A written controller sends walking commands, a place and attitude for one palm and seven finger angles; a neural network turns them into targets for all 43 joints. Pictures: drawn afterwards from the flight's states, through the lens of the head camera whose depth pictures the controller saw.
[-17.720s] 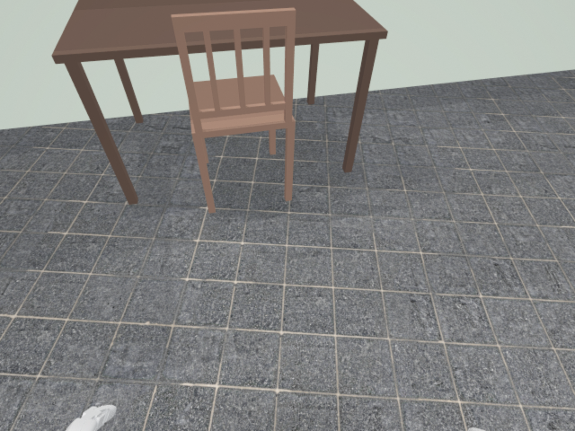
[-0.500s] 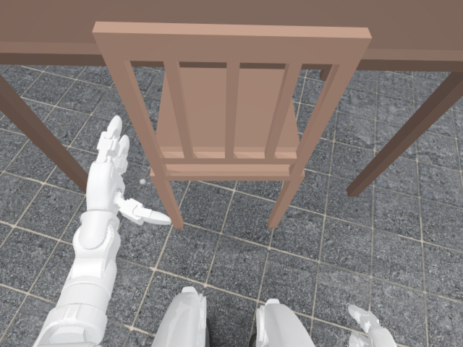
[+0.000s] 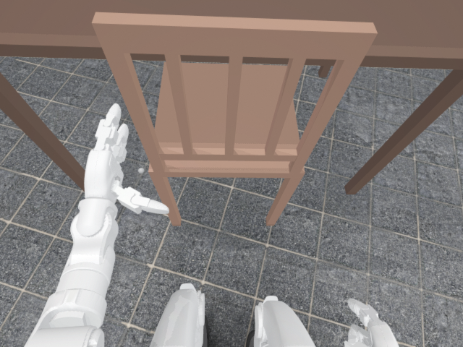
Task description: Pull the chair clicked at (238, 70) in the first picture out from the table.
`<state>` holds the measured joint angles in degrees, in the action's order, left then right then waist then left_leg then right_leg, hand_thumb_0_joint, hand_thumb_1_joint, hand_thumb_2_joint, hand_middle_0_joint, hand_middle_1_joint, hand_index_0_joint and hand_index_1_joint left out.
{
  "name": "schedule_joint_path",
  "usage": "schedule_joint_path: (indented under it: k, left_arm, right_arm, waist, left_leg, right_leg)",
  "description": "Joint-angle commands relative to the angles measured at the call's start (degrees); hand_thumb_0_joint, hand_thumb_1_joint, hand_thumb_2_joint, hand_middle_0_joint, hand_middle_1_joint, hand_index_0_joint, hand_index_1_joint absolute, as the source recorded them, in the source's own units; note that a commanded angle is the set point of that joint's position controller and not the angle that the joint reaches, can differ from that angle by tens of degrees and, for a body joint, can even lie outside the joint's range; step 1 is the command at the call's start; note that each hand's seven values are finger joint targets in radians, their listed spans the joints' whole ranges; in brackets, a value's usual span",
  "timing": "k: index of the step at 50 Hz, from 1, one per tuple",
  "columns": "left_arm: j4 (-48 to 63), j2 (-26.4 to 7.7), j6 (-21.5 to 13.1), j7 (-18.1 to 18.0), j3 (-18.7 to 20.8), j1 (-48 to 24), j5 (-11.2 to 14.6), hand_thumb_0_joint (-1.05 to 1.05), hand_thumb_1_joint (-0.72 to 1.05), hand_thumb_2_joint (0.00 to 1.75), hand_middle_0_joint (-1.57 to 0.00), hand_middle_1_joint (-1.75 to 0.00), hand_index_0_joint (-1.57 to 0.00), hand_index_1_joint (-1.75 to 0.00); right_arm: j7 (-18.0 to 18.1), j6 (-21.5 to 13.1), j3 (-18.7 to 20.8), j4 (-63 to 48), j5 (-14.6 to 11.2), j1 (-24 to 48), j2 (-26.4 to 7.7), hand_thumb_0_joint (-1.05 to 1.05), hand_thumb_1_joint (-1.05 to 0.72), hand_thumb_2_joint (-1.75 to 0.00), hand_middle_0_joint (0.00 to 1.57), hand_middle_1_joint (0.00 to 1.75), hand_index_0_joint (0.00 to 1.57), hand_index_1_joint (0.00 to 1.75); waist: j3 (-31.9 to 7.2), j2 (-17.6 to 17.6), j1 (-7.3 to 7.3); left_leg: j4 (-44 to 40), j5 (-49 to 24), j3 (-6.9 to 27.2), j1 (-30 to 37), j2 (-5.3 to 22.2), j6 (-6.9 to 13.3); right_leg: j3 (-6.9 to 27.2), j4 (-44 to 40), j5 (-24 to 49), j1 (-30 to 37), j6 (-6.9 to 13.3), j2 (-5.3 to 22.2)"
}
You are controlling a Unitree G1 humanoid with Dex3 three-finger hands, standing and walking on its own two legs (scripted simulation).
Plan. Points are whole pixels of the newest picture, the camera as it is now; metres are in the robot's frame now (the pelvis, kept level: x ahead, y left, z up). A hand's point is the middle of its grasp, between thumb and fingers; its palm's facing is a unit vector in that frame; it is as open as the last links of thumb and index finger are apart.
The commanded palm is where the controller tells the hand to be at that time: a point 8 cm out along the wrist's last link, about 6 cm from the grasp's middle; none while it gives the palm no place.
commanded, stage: push the fingers through the gap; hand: left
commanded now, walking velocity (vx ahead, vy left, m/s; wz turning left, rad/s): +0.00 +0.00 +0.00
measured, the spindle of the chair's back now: (231, 112) +0.53 +0.01 +0.03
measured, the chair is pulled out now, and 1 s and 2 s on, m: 0.00 0.00 0.00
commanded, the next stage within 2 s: hook a spindle and tug to test in 1.40 s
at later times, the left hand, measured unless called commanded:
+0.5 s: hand (143, 146) +0.45 +0.17 +0.03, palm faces +0.04 -1.00 -0.05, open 17.0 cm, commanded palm +0.42 +0.21 +0.03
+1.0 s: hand (149, 123) +0.50 +0.16 +0.03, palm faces +0.06 -1.00 -0.04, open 16.9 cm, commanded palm +0.47 +0.20 +0.02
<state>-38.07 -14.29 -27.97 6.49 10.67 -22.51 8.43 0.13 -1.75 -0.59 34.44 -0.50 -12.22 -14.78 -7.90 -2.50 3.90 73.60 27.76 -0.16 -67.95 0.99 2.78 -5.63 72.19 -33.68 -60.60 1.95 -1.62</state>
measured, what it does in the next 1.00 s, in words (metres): stands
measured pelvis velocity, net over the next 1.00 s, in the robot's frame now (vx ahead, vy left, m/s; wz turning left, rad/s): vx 0.00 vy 0.01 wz -0.03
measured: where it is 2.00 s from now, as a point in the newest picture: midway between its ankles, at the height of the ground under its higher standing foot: outside the picture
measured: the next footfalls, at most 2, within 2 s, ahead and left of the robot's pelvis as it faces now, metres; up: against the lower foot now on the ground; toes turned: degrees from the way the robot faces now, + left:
none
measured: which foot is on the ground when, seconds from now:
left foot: down 0.00-1.00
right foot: down 0.00-1.00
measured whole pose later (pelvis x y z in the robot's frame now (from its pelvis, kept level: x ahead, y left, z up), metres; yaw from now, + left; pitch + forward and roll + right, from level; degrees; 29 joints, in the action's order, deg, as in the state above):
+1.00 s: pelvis +0.00 +0.01 -0.01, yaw -2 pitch +26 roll -4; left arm -60.7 -21.4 -29.6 4.4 19.8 -45.0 3.6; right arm -1.8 3.5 -1.0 36.0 1.6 -17.2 -14.6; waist -7.9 -3.3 8.9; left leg 75.3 28.0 -0.7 -73.6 1.9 3.4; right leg -4.9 73.4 -33.3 -66.5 1.5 -2.4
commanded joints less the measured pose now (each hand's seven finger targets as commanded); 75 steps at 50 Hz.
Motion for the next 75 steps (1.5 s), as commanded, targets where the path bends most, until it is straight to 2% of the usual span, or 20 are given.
schedule_joint_path:
  k: [1,12,21,23,26,30,38,39,40,46,49,53,54,56,60,62,66,72,74,75]
  left_arm:
    - [10.2,-9.2,-3.6,-0.9,3.6,-16.8,0.2,0.0,-0.5,0.3,-0.06,-0.08,-0.06,-0.08]
    - [6.6,-9.2,-3.8,-1.5,3.2,-22.6,-0.8,0.0,-0.5,0.3,-0.06,-0.08,-0.06,-0.08]
    - [0.5,-12.3,-5.1,-2.1,5.4,-30.0,-2.3,0.0,-0.5,0.3,-0.06,-0.08,-0.06,-0.08]
    - [0.4,-11.3,-5.3,-2.0,4.5,-32.3,-2.5,0.0,-0.5,0.3,-0.06,-0.08,-0.06,-0.08]
    - [-1.0,-12.9,-5.6,-2.2,6.1,-32.8,-2.6,0.0,-0.5,0.3,-0.06,-0.08,-0.06,-0.08]
    - [-5.1,-14.4,-5.3,-2.2,7.3,-35.3,-3.1,0.0,-0.5,0.3,-0.06,-0.08,-0.06,-0.08]
    - [-6.3,-14.8,-6.7,-2.6,7.3,-41.9,-4.0,0.0,-0.5,0.3,-0.06,-0.08,-0.06,-0.08]
    - [-7.8,-13.1,-6.4,-2.4,6.1,-41.7,-3.9,0.0,-0.5,0.3,-0.06,-0.08,-0.06,-0.08]
    - [-9.1,-14.2,-6.2,-2.5,7.3,-42.1,-3.8,0.0,-0.5,0.3,-0.06,-0.08,-0.06,-0.08]
    - [-11.1,-20.6,-5.9,-2.2,11.6,-43.8,-4.7,0.0,-0.5,0.3,-0.06,-0.08,-0.06,-0.08]
    - [-10.2,-18.6,-6.4,-1.5,9.9,-45.9,-4.4,0.0,-0.5,0.3,-0.06,-0.08,-0.06,-0.08]
    - [-11.4,-20.4,-5.5,-0.5,11.3,-43.5,-4.1,0.0,-0.5,0.3,-0.06,-0.08,-0.06,-0.08]
    - [-12.0,-18.1,-5.2,-0.1,9.6,-42.7,-3.9,0.0,-0.5,0.3,-0.06,-0.08,-0.06,-0.08]
    - [-12.0,-20.5,-4.6,0.2,11.6,-41.8,-3.8,0.0,-0.5,0.3,-0.06,-0.08,-0.06,-0.08]
    - [-9.8,-19.2,-4.8,0.5,10.7,-42.7,-3.0,0.0,-0.5,0.3,-0.06,-0.08,-0.06,-0.08]
    - [-8.2,-22.0,-5.3,0.4,12.8,-41.6,-2.9,0.0,-0.5,0.3,-0.06,-0.08,-0.06,-0.08]
    - [-6.5,-18.4,-6.2,0.1,9.7,-42.6,-3.2,0.0,-0.5,0.3,-0.06,-0.08,-0.06,-0.08]
    - [-10.7,-16.3,-5.0,-0.2,8.5,-39.7,-3.5,0.0,-0.5,0.3,-0.06,-0.08,-0.06,-0.08]
    - [-10.7,-14.4,-5.2,-0.4,6.9,-43.1,-3.6,0.0,-0.5,0.3,-0.06,-0.08,-0.06,-0.08]
    - [-11.8,-15.5,-5.2,-0.7,7.8,-42.6,-3.9,0.0,-0.5,0.3,-0.06,-0.08,-0.06,-0.08]
  right_arm:
    - [0.5,-1.4,3.4,-5.2,0.4,-5.1,-8.6,0.0,-0.9,-0.9,0.2,0.3,0.2,0.3]
    - [0.0,0.0,3.6,-4.5,0.4,-7.0,-8.9,0.0,-0.9,-0.9,0.2,0.3,0.2,0.3]
    - [-0.3,1.1,3.5,-3.0,1.0,-8.9,-9.3,0.0,-0.9,-0.9,0.2,0.3,0.2,0.3]
    - [-0.4,1.2,3.5,-3.0,1.2,-9.0,-9.3,0.0,-0.9,-0.9,0.2,0.3,0.2,0.3]
    - [-0.5,1.7,3.8,-2.7,1.4,-9.8,-9.7,0.0,-0.9,-0.9,0.2,0.3,0.2,0.3]
    - [-0.6,2.4,3.5,-2.4,1.5,-10.6,-9.8,0.0,-0.9,-0.9,0.2,0.3,0.2,0.3]
    - [-0.9,3.4,3.7,-1.7,2.1,-11.7,-9.8,0.0,-0.9,-0.9,0.2,0.3,0.2,0.3]
    - [-1.1,3.5,3.6,-1.7,2.1,-12.1,-9.6,0.0,-0.9,-0.9,0.2,0.3,0.2,0.3]
    - [-1.1,3.6,3.7,-1.2,2.1,-12.3,-9.8,0.0,-0.9,-0.9,0.2,0.3,0.2,0.3]
    - [-1.0,4.5,3.3,-1.5,2.3,-13.1,-10.1,0.0,-0.9,-0.9,0.2,0.3,0.2,0.3]
    - [-1.1,4.5,3.1,-1.7,2.3,-13.6,-9.5,0.0,-0.9,-0.9,0.2,0.3,0.2,0.3]
    - [-1.2,5.0,3.2,-1.6,2.2,-14.1,-9.9,0.0,-0.9,-0.9,0.2,0.3,0.2,0.3]
    - [-1.3,5.1,3.2,-1.9,2.1,-14.2,-9.6,0.0,-0.9,-0.9,0.2,0.3,0.2,0.3]
    - [-1.5,5.4,3.2,-1.7,2.1,-14.4,-10.0,0.0,-0.9,-0.9,0.2,0.3,0.2,0.3]
    - [-1.4,5.4,3.2,-2.0,1.9,-14.3,-9.7,0.0,-0.9,-0.9,0.2,0.3,0.2,0.3]
    - [-1.3,5.5,3.3,-2.1,1.9,-14.3,-9.9,0.0,-0.9,-0.9,0.2,0.3,0.2,0.3]
    - [-1.6,5.2,3.6,-1.5,2.0,-14.0,-9.6,0.0,-0.9,-0.9,0.2,0.3,0.2,0.3]
    - [-1.7,5.6,3.6,-1.3,2.0,-13.8,-9.8,0.0,-0.9,-0.9,0.2,0.3,0.2,0.3]
    - [-1.7,5.4,3.5,-1.2,2.0,-13.8,-9.7,0.0,-0.9,-0.9,0.2,0.3,0.2,0.3]
    - [-1.7,5.4,3.6,-1.1,2.1,-13.8,-9.9,0.0,-0.9,-0.9,0.2,0.3,0.2,0.3]
  waist:
    - [-26.4,-2.1,1.03]
    - [-25.3,-1.5,2.61]
    - [-25.5,-2.7,3.48]
    - [-26.2,-4.8,3.8]
    - [-28.4,-4.6,3.5]
    - [-27.1,-2.7,4.34]
    - [-29.5,-5.7,5.23]
    - [-29.1,-5.0,5.72]
    - [-28.6,-3.2,6.1]
    - [-29.5,-4.8,5.42]
    - [-30.4,-5.5,6.34]
    - [-31.0,-4.6,5.85]
    - [-31.0,-5.5,6.12]
    - [-30.9,-5.1,5.41]
    - [-30.6,-4.4,6.06]
    - [-31.8,-4.7,5.07]
    - [-30.8,-7.3,5.9]
    - [-27.0,-5.0,6.01]
    - [-25.5,-5.2,7.16]
    - [-25.5,-5.3,6.63]
  left_leg:
    - [-8.7,-15.3,4.6,25.8,0.0,-1.3]
    - [-9.2,-14.1,5.1,25.7,0.4,-1.5]
    - [-8.7,-13.7,5.6,25.7,0.5,-1.5]
    - [-8.8,-13.9,5.9,26.9,0.5,-1.6]
    - [-8.6,-16.0,6.5,28.7,0.8,-1.8]
    - [-7.9,-15.1,6.0,25.5,0.7,-1.3]
    - [-7.3,-16.9,6.7,28.5,1.0,-1.5]
    - [-7.2,-17.3,6.9,28.1,0.9,-1.3]
    - [-6.9,-16.4,6.6,26.9,1.0,-1.1]
    - [-5.9,-16.9,5.5,24.1,0.8,-0.8]
    - [-5.7,-18.5,5.6,25.2,0.9,-0.6]
    - [-5.3,-19.1,4.9,23.8,0.8,-0.4]
    - [-5.5,-19.8,5.1,24.5,0.7,-0.4]
    - [-5.4,-19.2,4.9,23.4,0.8,-0.5]
    - [-5.8,-19.2,4.8,24.1,0.8,-0.3]
    - [-5.9,-20.4,4.7,24.4,0.8,-0.4]
    - [-6.4,-21.1,5.6,28.7,1.2,-0.9]
    - [-7.2,-18.8,6.0,27.0,1.2,-1.0]
    - [-7.2,-17.4,6.4,27.0,1.2,-0.8]
    - [-7.4,-16.5,6.6,27.0,1.2,-1.0]
  right_leg:
    - [3.6,-10.6,15.9,4.4,-0.2,-0.1]
    - [3.3,-10.9,14.1,2.3,-0.2,-0.4]
    - [3.1,-10.3,13.0,0.2,-0.1,-0.6]
    - [2.9,-10.2,12.6,-0.9,0.0,-0.6]
    - [2.8,-9.7,13.6,-1.3,0.1,-0.7]
    - [2.9,-9.7,13.7,-0.7,-0.1,-0.8]
    - [2.8,-9.1,13.9,-3.3,0.0,-0.7]
    - [2.6,-9.0,14.2,-3.4,0.0,-0.9]
    - [2.7,-9.4,14.0,-2.9,-0.3,-0.9]
    - [3.6,-9.1,15.3,-0.9,-0.2,-1.0]
    - [3.5,-9.0,16.6,-0.9,-0.2,-1.1]
    - [4.0,-9.4,18.3,1.2,-0.4,-1.1]
    - [3.8,-9.2,18.6,0.6,-0.3,-1.2]
    - [4.0,-9.4,18.5,1.5,-0.3,-1.2]
    - [4.0,-10.0,18.7,1.9,-0.5,-1.4]
    - [4.2,-9.8,20.1,3.5,-0.4,-1.3]
    - [3.4,-10.0,18.5,-0.4,-0.2,-1.3]
    - [2.7,-10.4,16.2,-1.8,-0.2,-1.3]
    - [2.5,-10.4,14.8,-3.9,-0.1,-1.2]
    - [2.4,-10.2,13.8,-4.3,-0.1,-1.2]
